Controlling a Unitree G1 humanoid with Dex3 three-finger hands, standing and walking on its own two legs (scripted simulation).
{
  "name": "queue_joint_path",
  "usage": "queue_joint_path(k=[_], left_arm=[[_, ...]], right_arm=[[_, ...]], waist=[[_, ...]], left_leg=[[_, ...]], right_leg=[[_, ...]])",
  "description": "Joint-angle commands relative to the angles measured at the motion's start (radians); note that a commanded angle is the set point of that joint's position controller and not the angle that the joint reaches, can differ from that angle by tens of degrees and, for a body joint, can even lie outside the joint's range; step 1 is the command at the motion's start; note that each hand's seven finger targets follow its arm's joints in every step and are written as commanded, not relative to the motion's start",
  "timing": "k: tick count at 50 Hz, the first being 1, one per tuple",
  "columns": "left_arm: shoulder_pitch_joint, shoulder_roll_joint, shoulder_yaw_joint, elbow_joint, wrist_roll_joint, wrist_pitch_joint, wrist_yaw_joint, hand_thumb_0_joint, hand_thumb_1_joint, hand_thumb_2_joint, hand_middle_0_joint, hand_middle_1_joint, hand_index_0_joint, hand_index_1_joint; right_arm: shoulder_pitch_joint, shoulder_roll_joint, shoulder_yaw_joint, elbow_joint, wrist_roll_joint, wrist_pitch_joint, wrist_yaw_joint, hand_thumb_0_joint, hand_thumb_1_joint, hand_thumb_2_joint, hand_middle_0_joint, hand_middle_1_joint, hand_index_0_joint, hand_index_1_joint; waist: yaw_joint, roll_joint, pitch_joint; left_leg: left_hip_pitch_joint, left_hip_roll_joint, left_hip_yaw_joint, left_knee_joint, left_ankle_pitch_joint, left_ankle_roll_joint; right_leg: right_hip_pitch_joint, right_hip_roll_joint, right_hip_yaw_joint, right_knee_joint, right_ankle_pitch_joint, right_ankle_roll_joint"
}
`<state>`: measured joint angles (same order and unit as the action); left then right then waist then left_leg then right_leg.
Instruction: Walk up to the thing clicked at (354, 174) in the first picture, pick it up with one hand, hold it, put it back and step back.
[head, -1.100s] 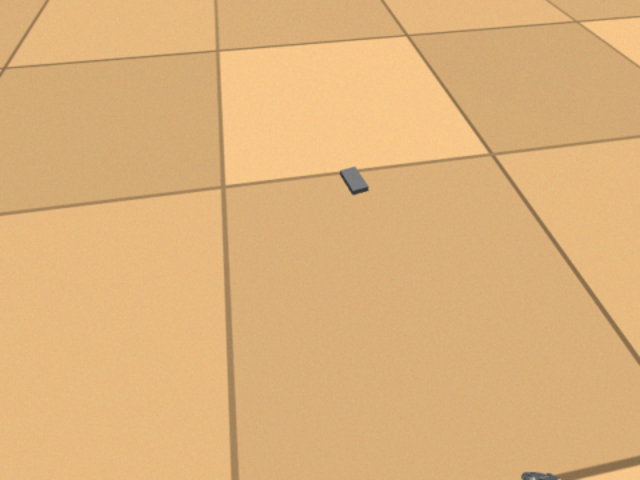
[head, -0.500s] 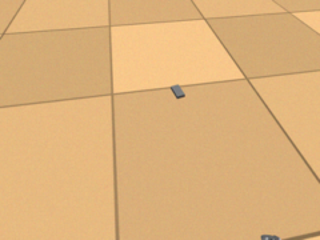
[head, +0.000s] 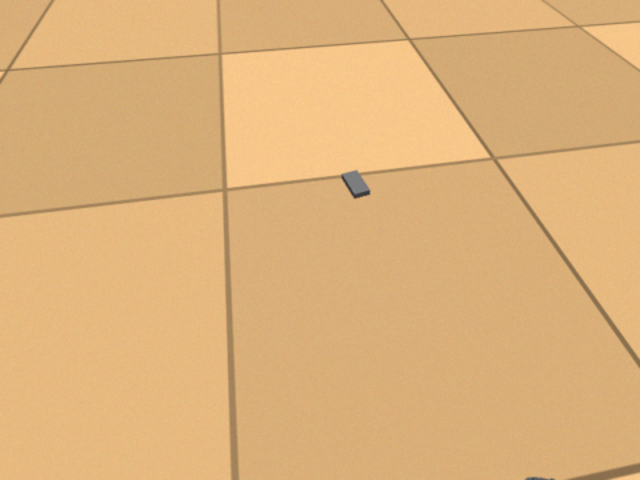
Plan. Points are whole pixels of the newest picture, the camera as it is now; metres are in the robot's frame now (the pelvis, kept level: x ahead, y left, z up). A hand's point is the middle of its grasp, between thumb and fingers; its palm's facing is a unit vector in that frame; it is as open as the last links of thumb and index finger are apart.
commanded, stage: stand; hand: left
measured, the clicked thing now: (355, 183) +1.38 -0.19 -0.77
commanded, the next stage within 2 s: walk up in 0.02 s
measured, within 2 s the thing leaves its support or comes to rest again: neither
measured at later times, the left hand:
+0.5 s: hand (178, 408) +0.23 +0.22 -0.13, palm faces -0.26 -0.82 -0.51, open 7.4 cm
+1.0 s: hand (248, 203) +0.67 +0.16 -0.15, palm faces -0.60 -0.65 -0.47, open 7.4 cm
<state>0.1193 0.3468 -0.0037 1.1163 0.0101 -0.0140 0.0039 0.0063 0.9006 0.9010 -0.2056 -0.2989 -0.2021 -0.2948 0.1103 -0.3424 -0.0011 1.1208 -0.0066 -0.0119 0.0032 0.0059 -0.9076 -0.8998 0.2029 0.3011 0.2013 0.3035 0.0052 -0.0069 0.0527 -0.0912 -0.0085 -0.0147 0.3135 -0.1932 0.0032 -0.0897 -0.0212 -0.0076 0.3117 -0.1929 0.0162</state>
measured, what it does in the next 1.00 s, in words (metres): walks ahead, turning right: right foot, then left foot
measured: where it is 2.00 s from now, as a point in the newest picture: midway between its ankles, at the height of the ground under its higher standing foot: (304, 295)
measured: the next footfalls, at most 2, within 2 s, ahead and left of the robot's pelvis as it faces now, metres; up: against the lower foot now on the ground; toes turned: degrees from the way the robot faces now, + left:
right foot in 0.32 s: +0.13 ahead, -0.19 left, +0.00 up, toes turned -23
left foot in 0.78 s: +0.50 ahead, +0.03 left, +0.00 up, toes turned -28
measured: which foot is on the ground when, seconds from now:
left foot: down 0.00-0.34, up 0.36-0.76, down 0.78-1.00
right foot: down 0.00-0.08, up 0.10-0.30, down 0.32-0.80, up 0.82-1.00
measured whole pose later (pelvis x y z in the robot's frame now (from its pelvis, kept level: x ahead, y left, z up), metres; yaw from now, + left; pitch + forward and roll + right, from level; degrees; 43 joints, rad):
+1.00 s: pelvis +0.40 -0.01 -0.01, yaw -37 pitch +0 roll -1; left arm 0.24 0.48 0.04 0.88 -0.03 -0.07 0.04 0.01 0.90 0.90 -0.21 -0.30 -0.20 -0.29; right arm 0.32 -0.39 -0.10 0.76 -0.04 -0.01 0.08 0.01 -0.91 -0.90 0.20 0.30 0.20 0.30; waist -0.11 -0.01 0.09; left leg -0.28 0.05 0.15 0.55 -0.28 0.04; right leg -0.53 -0.03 0.00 1.13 -0.34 -0.04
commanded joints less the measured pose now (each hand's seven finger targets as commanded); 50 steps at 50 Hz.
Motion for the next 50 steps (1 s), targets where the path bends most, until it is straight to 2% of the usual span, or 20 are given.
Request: queue_joint_path(k=[1, 2, 4, 6, 10, 15, 16, 17, 18, 19, 22, 25, 33, 38, 39, 40, 41, 42, 46, 50], left_arm=[[0.083, 0.326, 0.118, -0.147, 0.012, -0.016, -0.020, 0.000, 0.900, 0.900, -0.200, -0.300, -0.200, -0.300], [0.059, 0.311, 0.116, -0.157, 0.015, -0.014, -0.032, 0.000, 0.900, 0.900, -0.200, -0.300, -0.200, -0.300], [-0.184, 0.252, 0.116, -0.244, 0.015, -0.012, -0.044, 0.000, 0.900, 0.900, -0.200, -0.300, -0.200, -0.300], [-0.153, 0.250, 0.117, -0.273, 0.020, -0.020, -0.044, 0.000, 0.900, 0.900, -0.200, -0.300, -0.200, -0.300], [0.112, 0.260, 0.137, -0.220, -0.004, -0.010, -0.077, 0.000, 0.900, 0.900, -0.200, -0.300, -0.200, -0.300], [0.328, 0.279, 0.166, -0.173, -0.003, -0.034, -0.061, 0.000, 0.900, 0.900, -0.200, -0.300, -0.200, -0.300], [0.454, 0.346, 0.191, -0.140, 0.003, -0.047, -0.039, 0.000, 0.900, 0.900, -0.200, -0.300, -0.200, -0.300], [0.529, 0.412, 0.211, -0.150, 0.010, -0.053, -0.016, 0.000, 0.900, 0.900, -0.200, -0.300, -0.200, -0.300], [0.410, 0.399, 0.195, -0.211, 0.007, -0.056, -0.007, 0.000, 0.900, 0.900, -0.200, -0.300, -0.200, -0.300], [0.310, 0.453, 0.192, -0.251, -0.006, -0.062, -0.002, 0.000, 0.900, 0.900, -0.200, -0.300, -0.200, -0.300], [0.182, 0.402, 0.163, -0.287, -0.017, -0.082, 0.024, 0.000, 0.900, 0.900, -0.200, -0.300, -0.200, -0.300], [0.165, 0.388, 0.154, -0.296, -0.021, -0.098, 0.034, 0.000, 0.900, 0.900, -0.200, -0.300, -0.200, -0.300], [0.220, 0.402, 0.154, -0.331, -0.004, -0.112, 0.034, 0.000, 0.900, 0.900, -0.200, -0.300, -0.200, -0.300], [0.129, 0.406, 0.149, -0.346, 0.004, -0.096, 0.061, 0.000, 0.900, 0.900, -0.200, -0.300, -0.200, -0.300], [0.173, 0.341, 0.128, -0.347, 0.008, -0.090, 0.065, 0.000, 0.900, 0.900, -0.200, -0.300, -0.200, -0.300], [0.241, 0.222, 0.088, -0.342, 0.005, -0.088, 0.064, 0.000, 0.900, 0.900, -0.200, -0.300, -0.200, -0.300], [0.336, 0.228, 0.078, -0.335, -0.025, -0.082, 0.076, 0.000, 0.900, 0.900, -0.200, -0.300, -0.200, -0.300], [0.350, 0.269, 0.080, -0.301, -0.018, -0.078, 0.085, 0.000, 0.900, 0.900, -0.200, -0.300, -0.200, -0.300], [0.246, 0.346, 0.117, -0.251, -0.051, -0.072, 0.050, 0.000, 0.900, 0.900, -0.200, -0.300, -0.200, -0.300], [0.178, 0.268, 0.091, -0.291, -0.047, -0.061, 0.043, 0.000, 0.900, 0.900, -0.200, -0.300, -0.200, -0.300]], right_arm=[[-0.061, -0.351, -0.137, -0.191, -0.041, -0.045, 0.025, 0.000, -0.900, -0.900, 0.200, 0.300, 0.200, 0.300], [-0.013, -0.326, -0.141, -0.190, -0.047, -0.043, 0.041, 0.000, -0.900, -0.900, 0.200, 0.300, 0.200, 0.300], [0.123, -0.350, -0.159, -0.177, -0.037, -0.035, 0.051, 0.000, -0.900, -0.900, 0.200, 0.300, 0.200, 0.300], [0.031, -0.350, -0.163, -0.253, -0.034, -0.038, 0.056, 0.000, -0.900, -0.900, 0.200, 0.300, 0.200, 0.300], [-0.089, -0.312, -0.166, -0.337, -0.047, -0.046, 0.063, 0.000, -0.900, -0.900, 0.200, 0.300, 0.200, 0.300], [-0.137, -0.290, -0.159, -0.405, -0.052, -0.019, 0.080, 0.000, -0.900, -0.900, 0.200, 0.300, 0.200, 0.300], [-0.120, -0.248, -0.145, -0.417, -0.052, -0.012, 0.083, 0.000, -0.900, -0.900, 0.200, 0.300, 0.200, 0.300], [-0.109, -0.178, -0.117, -0.446, -0.048, -0.010, 0.089, 0.000, -0.900, -0.900, 0.200, 0.300, 0.200, 0.300], [-0.079, -0.203, -0.113, -0.468, -0.036, -0.001, 0.100, 0.000, -0.900, -0.900, 0.200, 0.300, 0.200, 0.300], [-0.071, -0.277, -0.134, -0.464, -0.037, -0.001, 0.103, 0.000, -0.900, -0.900, 0.200, 0.300, 0.200, 0.300], [-0.023, -0.313, -0.135, -0.421, -0.019, -0.004, 0.106, 0.000, -0.900, -0.900, 0.200, 0.300, 0.200, 0.300], [0.056, -0.312, -0.144, -0.414, -0.030, 0.011, 0.110, 0.000, -0.900, -0.900, 0.200, 0.300, 0.200, 0.300], [-0.025, -0.278, -0.154, -0.480, -0.037, 0.010, 0.136, 0.000, -0.900, -0.900, 0.200, 0.300, 0.200, 0.300], [0.217, -0.305, -0.185, -0.434, -0.047, 0.005, 0.123, 0.000, -0.900, -0.900, 0.200, 0.300, 0.200, 0.300], [0.343, -0.352, -0.208, -0.390, -0.055, -0.005, 0.112, 0.000, -0.900, -0.900, 0.200, 0.300, 0.200, 0.300], [0.428, -0.412, -0.226, -0.381, -0.066, -0.014, 0.092, 0.000, -0.900, -0.900, 0.200, 0.300, 0.200, 0.300], [0.300, -0.482, -0.231, -0.416, -0.035, -0.027, 0.078, 0.000, -0.900, -0.900, 0.200, 0.300, 0.200, 0.300], [0.179, -0.480, -0.238, -0.432, -0.008, -0.025, 0.073, 0.000, -0.900, -0.900, 0.200, 0.300, 0.200, 0.300], [0.167, -0.300, -0.181, -0.450, -0.028, -0.029, 0.063, 0.000, -0.900, -0.900, 0.200, 0.300, 0.200, 0.300], [0.257, -0.255, -0.163, -0.444, -0.037, -0.031, 0.051, 0.000, -0.900, -0.900, 0.200, 0.300, 0.200, 0.300]], waist=[[-0.021, 0.085, -0.096], [-0.048, 0.083, -0.042], [-0.184, 0.238, 0.040], [-0.131, 0.173, 0.054], [0.010, 0.151, -0.017], [0.105, -0.010, -0.057], [0.163, -0.181, -0.101], [0.193, -0.381, -0.050], [0.112, -0.276, -0.001], [0.065, -0.202, 0.019], [-0.010, -0.080, 0.040], [-0.039, -0.093, 0.051], [0.001, -0.097, 0.050], [-0.160, -0.099, -0.094], [-0.213, 0.088, -0.156], [-0.236, 0.342, -0.152], [-0.125, 0.483, -0.144], [-0.070, 0.424, -0.122], [-0.076, 0.245, -0.057], [-0.102, 0.178, -0.082]], left_leg=[[0.137, 0.096, 0.006, 0.153, -0.312, 0.062], [0.181, 0.115, -0.050, 0.140, -0.499, 0.098], [0.314, 0.304, -0.247, -0.115, -0.653, 0.181], [0.108, 0.505, -0.344, -0.235, -0.491, 0.239], [0.068, 0.352, -0.051, -0.137, -0.369, 0.186], [-0.275, 0.172, 0.238, 0.331, -0.257, 0.116], [-0.444, 0.099, 0.248, 0.649, -0.206, 0.086], [-0.709, -0.018, 0.183, 0.872, -0.485, 0.035], [-0.713, 0.015, -0.019, 0.947, -0.426, 0.006], [-0.668, 0.043, -0.099, 0.938, -0.418, 0.000], [-0.611, 0.142, -0.127, 0.877, -0.241, 0.011], [-0.513, 0.139, -0.094, 0.774, -0.118, -0.001], [-0.483, 0.136, -0.045, 0.485, 0.035, -0.038], [-0.073, 0.122, 0.000, 0.321, 0.031, 0.026], [0.101, 0.089, -0.045, 0.258, -0.090, 0.041], [0.198, 0.253, -0.278, 0.152, -0.294, 0.036], [0.186, 0.407, -0.641, -0.079, -0.392, 0.070], [0.077, 0.427, -0.681, -0.136, -0.459, 0.119], [-0.047, 0.253, -0.155, 0.019, 0.130, 0.058], [0.098, 0.243, -0.007, 0.083, 0.549, 0.103]], right_leg=[[-0.183, -0.096, 0.234, 0.067, -0.151, -0.103], [-0.393, -0.104, 0.275, 0.050, -0.367, -0.100], [-0.741, -0.006, 0.066, 0.310, -0.315, -0.039], [-0.670, -0.074, 0.026, 0.614, -0.286, -0.035], [-0.432, -0.133, -0.015, 0.520, -0.189, -0.023], [0.074, -0.032, -0.150, 0.294, 0.014, -0.032], [0.253, -0.015, -0.042, 0.260, -0.113, -0.065], [0.293, -0.174, 0.323, 0.085, -0.456, -0.135], [0.128, -0.326, 0.720, -0.127, -0.706, -0.190], [0.005, -0.407, 0.903, -0.225, -0.837, -0.281], [-0.045, -0.287, 0.536, -0.127, -0.486, -0.212], [-0.183, -0.205, 0.375, -0.091, -0.378, -0.169], [-0.182, -0.136, 0.228, 0.002, -0.151, -0.192], [-0.275, -0.171, 0.200, 0.311, 0.158, -0.139], [-0.361, -0.086, 0.136, 0.639, 0.131, -0.104], [-0.568, 0.041, 0.117, 0.874, -0.294, -0.062], [-0.699, 0.116, 0.065, 1.015, -0.380, -0.080], [-0.649, 0.013, 0.113, 1.085, -0.315, -0.099], [-0.524, -0.050, 0.069, 0.881, -0.116, -0.068], [-0.523, -0.021, 0.010, 0.678, -0.138, -0.038]])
